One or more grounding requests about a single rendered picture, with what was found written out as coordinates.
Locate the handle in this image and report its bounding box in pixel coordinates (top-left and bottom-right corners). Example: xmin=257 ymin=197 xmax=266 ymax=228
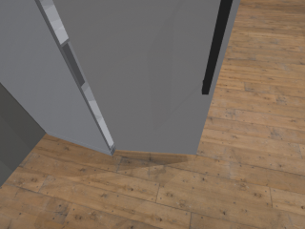
xmin=201 ymin=0 xmax=233 ymax=94

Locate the fridge door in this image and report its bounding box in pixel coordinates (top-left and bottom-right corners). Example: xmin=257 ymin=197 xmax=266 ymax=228
xmin=52 ymin=0 xmax=241 ymax=155

